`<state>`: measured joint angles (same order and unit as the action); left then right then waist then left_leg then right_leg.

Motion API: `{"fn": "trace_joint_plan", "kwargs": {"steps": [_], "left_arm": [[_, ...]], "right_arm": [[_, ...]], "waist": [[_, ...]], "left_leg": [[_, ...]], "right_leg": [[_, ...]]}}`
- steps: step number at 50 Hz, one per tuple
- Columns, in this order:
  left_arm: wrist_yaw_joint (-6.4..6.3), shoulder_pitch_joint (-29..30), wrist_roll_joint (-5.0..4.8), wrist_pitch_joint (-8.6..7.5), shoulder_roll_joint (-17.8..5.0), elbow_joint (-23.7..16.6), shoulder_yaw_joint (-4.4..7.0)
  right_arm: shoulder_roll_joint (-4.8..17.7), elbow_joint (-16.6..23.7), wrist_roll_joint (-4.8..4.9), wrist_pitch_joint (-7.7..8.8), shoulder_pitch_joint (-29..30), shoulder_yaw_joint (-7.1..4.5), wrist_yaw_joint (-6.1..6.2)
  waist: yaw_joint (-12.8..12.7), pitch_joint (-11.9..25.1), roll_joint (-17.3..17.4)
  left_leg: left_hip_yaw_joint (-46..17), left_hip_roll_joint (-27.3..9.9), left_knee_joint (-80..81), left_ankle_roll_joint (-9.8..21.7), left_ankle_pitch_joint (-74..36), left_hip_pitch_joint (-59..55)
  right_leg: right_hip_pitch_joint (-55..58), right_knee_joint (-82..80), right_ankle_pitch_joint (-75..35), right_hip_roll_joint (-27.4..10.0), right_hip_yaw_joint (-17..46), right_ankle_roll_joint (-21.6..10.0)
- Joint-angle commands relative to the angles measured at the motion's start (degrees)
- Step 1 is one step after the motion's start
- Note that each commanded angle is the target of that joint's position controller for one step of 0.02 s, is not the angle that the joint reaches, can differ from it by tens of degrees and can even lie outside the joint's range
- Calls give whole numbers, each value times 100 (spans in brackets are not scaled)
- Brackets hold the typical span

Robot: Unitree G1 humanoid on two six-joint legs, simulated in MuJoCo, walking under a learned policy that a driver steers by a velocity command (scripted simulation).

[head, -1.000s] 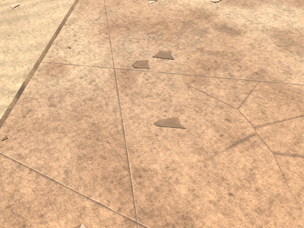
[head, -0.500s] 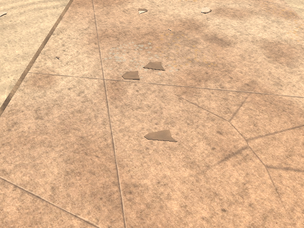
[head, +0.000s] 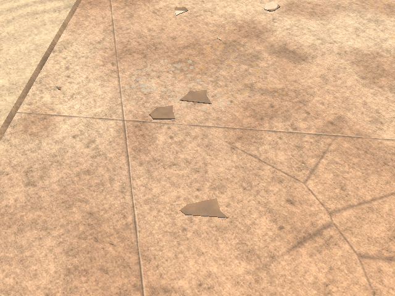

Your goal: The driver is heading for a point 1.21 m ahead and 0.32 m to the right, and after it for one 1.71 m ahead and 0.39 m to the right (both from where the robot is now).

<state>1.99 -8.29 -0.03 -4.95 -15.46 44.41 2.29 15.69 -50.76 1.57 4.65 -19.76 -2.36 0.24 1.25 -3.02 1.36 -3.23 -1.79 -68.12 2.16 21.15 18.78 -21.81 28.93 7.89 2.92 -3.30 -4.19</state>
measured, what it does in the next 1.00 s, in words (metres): walks ahead: left foot, then right foot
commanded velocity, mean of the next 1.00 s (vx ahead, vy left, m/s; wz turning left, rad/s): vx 0.50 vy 0.00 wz -0.06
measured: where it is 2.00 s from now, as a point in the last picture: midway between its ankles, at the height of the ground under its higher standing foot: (235, 154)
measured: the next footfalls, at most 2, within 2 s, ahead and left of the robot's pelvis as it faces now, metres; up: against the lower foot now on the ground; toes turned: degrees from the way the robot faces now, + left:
left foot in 0.44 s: +0.40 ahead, +0.16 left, +0.00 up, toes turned +1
right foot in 0.96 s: +0.70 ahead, -0.09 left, +0.00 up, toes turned -7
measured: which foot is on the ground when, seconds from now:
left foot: up 0.00-0.42, down 0.44-0.96, up 0.98-1.00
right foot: down 0.00-0.44, up 0.46-0.94, down 0.96-1.00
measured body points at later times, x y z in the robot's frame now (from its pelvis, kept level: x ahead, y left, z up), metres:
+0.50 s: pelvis +0.27 +0.06 +0.00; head +0.31 +0.07 +0.45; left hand +0.28 +0.34 -0.14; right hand +0.47 -0.19 -0.09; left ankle +0.36 +0.15 -0.73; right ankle +0.11 -0.08 -0.67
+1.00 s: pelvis +0.55 +0.01 -0.01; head +0.58 -0.01 +0.44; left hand +0.77 +0.24 -0.10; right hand +0.54 -0.28 -0.15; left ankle +0.38 +0.15 -0.70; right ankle +0.66 -0.09 -0.73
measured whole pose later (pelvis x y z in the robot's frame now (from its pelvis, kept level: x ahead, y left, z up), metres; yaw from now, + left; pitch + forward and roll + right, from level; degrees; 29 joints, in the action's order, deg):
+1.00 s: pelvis +0.55 +0.01 -0.01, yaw -6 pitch +2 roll +2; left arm 2.9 -4.4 -1.1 -4.2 -16.1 43.5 2.7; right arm 17.1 -51.9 -0.4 2.7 -18.7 -3.4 1.0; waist 2.3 -1.8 -0.3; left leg 5.1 -1.7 -37.2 -1.0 28.1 1.7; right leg -29.3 34.1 6.9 0.9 -1.5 -4.2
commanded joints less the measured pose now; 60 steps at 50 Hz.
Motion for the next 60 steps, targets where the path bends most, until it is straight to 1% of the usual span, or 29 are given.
{"fn": "trace_joint_plan", "kwargs": {"steps": [1, 4, 7, 12, 16, 19, 20, 21, 22, 23, 24, 25, 26, 27, 30, 33, 38, 43, 46, 48, 49, 50, 51, 52, 53, 54, 55, 57, 60], "left_arm": [[14, -94, 90, -151, -532, -189, 149], [-4, -245, 28, -228, -646, -10, 172], [-102, -549, 9, -190, -829, 136, 212], [-186, -1067, -84, -89, -1011, 376, 231], [-186, -1453, -100, 50, -1031, 598, 237], [-212, -1415, -113, 151, -1135, 649, 277], [-219, -1290, -114, 180, -1182, 627, 284], [-221, -1226, -92, 206, -1092, 604, 244], [-231, -1198, 8, 188, -841, 454, 124], [-176, -1822, 13, 55, -185, 330, -76], [-159, -1591, -78, -76, -583, 421, 2], [-123, -1102, -240, -152, -972, 267, 117], [-135, -818, -239, -173, -941, 202, 108], [-152, -653, -143, -154, -879, 182, 123], [-162, -904, -78, 32, -576, 267, 103], [-196, -474, -19, 106, -498, 84, 81], [-105, 469, -50, 24, -323, -155, 5], [57, 985, -130, 18, -440, -418, 17], [129, 696, -100, 30, -614, -448, 104], [81, -721, -98, 64, -1036, -64, 379], [11, -1477, -87, 103, -1631, 22, 564], [44, -1569, -169, 92, -1710, 24, 542], [37, -1563, -159, 66, -1233, -16, 406], [19, -1218, -109, 41, -1103, -90, 371], [9, -887, -75, 31, -1016, -188, 347], [1, -616, -31, 29, -885, -279, 305], [-14, -465, 15, 30, -781, -357, 270], [-66, -450, -25, 29, -805, -390, 286], [-191, -750, -73, 26, -1011, -320, 354]], "right_arm": [[507, 360, -40, 24, -220, -155, 43], [420, 472, -111, -114, 37, -142, 77], [436, 699, -171, -85, 725, -135, 75], [278, 948, -115, 37, 1681, -49, -27], [320, 1217, -56, 97, 2268, -19, -168], [503, 1274, -44, 144, 2120, -63, -247], [624, 1188, -50, 158, 1745, -124, -246], [866, 938, -63, 163, 937, -258, -211], [1258, 701, -127, 149, -157, -391, -155], [1802, 552, -164, 90, -655, -535, -143], [1211, 577, -133, 81, -711, -371, -157], [964, 636, -133, 80, -253, -275, -152], [842, 723, -136, 72, 188, -231, -150], [680, 753, -148, 72, 480, -186, -168], [588, 712, -174, 149, 694, -163, -192], [768, 547, -155, 181, 526, -217, -137], [930, 332, -116, 106, 189, -240, -33], [995, 60, -87, 9, -76, -300, 12], [1111, 77, -88, -99, 94, -359, 61], [1031, 194, -152, -208, 149, -318, 134], [714, 430, -256, -155, -196, -185, 147], [185, 466, -331, 29, -521, 11, 56], [727, 519, -96, 205, 19, -110, -32], [891, 690, 41, 318, 492, -144, -64], [876, 733, -41, 373, 726, -143, -28], [888, 747, -150, 365, 763, -186, 6], [874, 771, -199, 309, 720, -208, 12], [726, 802, -241, 193, 649, -203, 24], [600, 1016, -269, 112, 1167, -178, 64]], "waist": [[30, 474, -563], [75, 198, -493], [-109, 5, -335], [-507, -99, -290], [-691, -194, -337], [-477, -28, -536], [-224, 199, -601], [177, 728, -518], [605, 1620, -160], [365, 2339, 1317], [555, 2400, 1079], [479, 1531, 751], [298, 1047, 393], [163, 655, 193], [-188, 470, 384], [-173, 218, 228], [132, 15, 236], [237, -134, 187], [-12, 114, 286], [-663, 994, 108], [-705, 1679, -827], [-448, 2215, -1701], [-708, 1965, -1195], [-664, 1233, -887], [-518, 877, -354], [-307, 660, -237], [-146, 628, -355], [-33, 551, -461], [-163, 313, -401]], "left_leg": [[-279, -645, -41, 38, -619, 1171], [-168, -744, 543, -120, -891, 1395], [-141, -781, 1529, -294, -1812, 1955], [156, -498, 3139, -363, -2826, 1715], [191, -353, 3738, -244, -2418, 1868], [260, -197, 4012, -3, -1740, 1461], [404, -39, 4150, 115, -1620, 866], [533, 106, 4280, 298, -1699, -302], [-227, -630, 3992, 657, -1867, -2078], [-2862, -1972, 4361, 1567, -844, -4201], [-3751, -2072, 4977, 1572, -366, -4239], [-2879, -1882, 5076, 1298, -420, -3547], [-2165, -1645, 5195, 1158, -908, -2757], [-1693, -1410, 5409, 1102, -1318, -2088], [-977, -1093, 5888, 1108, -2016, -1166], [-559, -1059, 6116, 1192, -2481, -1033], [56, -845, 6247, 944, -2237, -1138], [299, -1324, 6004, 778, -2270, -2146], [551, -1396, 5246, 572, -3887, -2547], [1034, -958, 3227, 253, -5049, -2017], [1207, -463, 1128, -70, -3354, -78], [445, 556, -283, -301, 1092, 1792], [-279, 258, -785, -154, 1061, 2438], [-204, 17, -663, -37, 507, 2687], [-159, -207, -305, -5, 55, 2504], [-174, -370, 133, -44, -228, 2133], [-219, -451, 358, -93, -374, 1786], [-143, -451, 789, -261, -510, 1595], [-51, -334, 1781, -513, -1345, 1800]], "right_leg": [[1037, -2025, 505, -1517, 2121, -925], [654, -2367, 321, -1474, 1662, -1062], [915, -2481, 91, -1449, 1419, -1048], [1309, -2383, -232, -1317, 898, -812], [2113, -1989, -501, -1589, 940, -788], [2568, -1509, -1322, -1790, 1037, -644], [2575, -1064, -2196, -1707, 935, -557], [2361, -102, -2944, -1407, 682, -409], [1360, 1475, -2142, -1112, 433, -204], [-1117, 3592, 813, -72, 170, 244], [-1840, 4304, 2503, -83, 1006, 191], [-2261, 4520, 2120, -409, 1013, 103], [-2150, 4303, 1592, -717, 810, 106], [-2005, 3942, 1220, -893, 726, 159], [-1316, 3469, 693, -1100, 675, 326], [-1647, 2703, 125, -1145, 629, 512], [-1372, 856, -1291, -900, 376, 507], [-1597, 319, -1029, -802, 509, 182], [-1060, 269, -275, -523, 247, -92], [972, 138, -309, -81, 15, -362], [3025, 184, -138, -1217, 1950, -1010], [4291, -804, 1084, -2109, 4656, -1740], [4209, -1190, 1565, -2076, 4658, -1534], [3497, -1263, 1136, -1914, 3921, -1336], [2748, -1313, 556, -1708, 3365, -1225], [2086, -1409, -79, -1548, 2958, -1168], [1695, -1539, -443, -1400, 2755, -1162], [1286, -1713, -845, -1266, 2436, -1230], [1023, -1821, -1128, -1090, 2088, -1168]]}}
Velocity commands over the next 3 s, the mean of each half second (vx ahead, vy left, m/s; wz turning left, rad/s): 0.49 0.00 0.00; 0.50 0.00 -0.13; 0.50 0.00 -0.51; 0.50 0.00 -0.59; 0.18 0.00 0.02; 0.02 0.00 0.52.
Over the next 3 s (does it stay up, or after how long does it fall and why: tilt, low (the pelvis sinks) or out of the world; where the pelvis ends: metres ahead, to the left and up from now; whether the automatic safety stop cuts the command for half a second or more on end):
stays up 1.21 -0.33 0.00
